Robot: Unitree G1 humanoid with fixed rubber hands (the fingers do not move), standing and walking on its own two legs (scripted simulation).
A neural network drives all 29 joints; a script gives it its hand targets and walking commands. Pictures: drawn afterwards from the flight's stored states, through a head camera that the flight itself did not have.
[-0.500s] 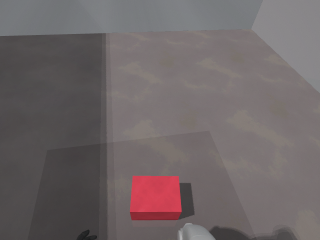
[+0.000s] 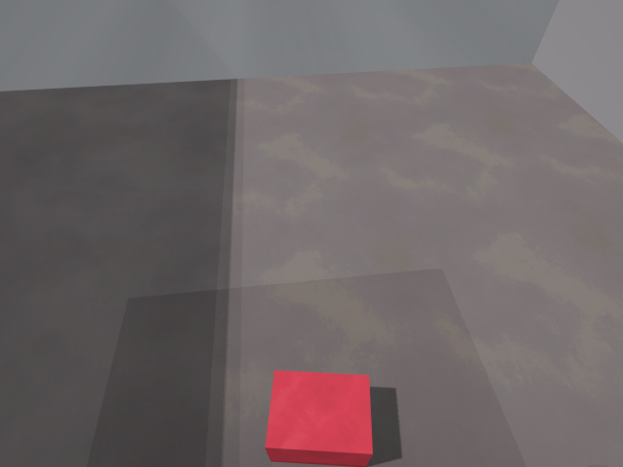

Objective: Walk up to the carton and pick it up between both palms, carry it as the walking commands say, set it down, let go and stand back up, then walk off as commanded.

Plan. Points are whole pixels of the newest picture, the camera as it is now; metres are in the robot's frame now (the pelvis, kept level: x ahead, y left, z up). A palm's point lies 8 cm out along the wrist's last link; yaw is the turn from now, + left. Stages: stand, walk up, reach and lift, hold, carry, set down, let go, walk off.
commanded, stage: walk up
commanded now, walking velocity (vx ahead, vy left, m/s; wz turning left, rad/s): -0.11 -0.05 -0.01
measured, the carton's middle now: (319, 418) +0.36 -0.01 -0.69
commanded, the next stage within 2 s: stand in 1.44 s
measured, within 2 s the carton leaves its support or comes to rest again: neither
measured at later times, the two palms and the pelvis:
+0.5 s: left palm out of the picture +0.00 +0.24 -0.14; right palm out of the picture -0.06 -0.23 -0.14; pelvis -0.05 +0.00 +0.00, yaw +0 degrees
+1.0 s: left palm out of the picture -0.08 +0.20 -0.14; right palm out of the picture -0.07 -0.20 -0.14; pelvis -0.04 +0.00 +0.00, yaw +0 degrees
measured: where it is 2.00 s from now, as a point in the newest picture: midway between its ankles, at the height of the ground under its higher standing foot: outside the picture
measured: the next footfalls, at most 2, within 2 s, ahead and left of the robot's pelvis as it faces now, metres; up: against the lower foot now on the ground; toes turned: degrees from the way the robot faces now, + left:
left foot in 0.50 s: -0.07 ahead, +0.11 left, +0.00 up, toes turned +4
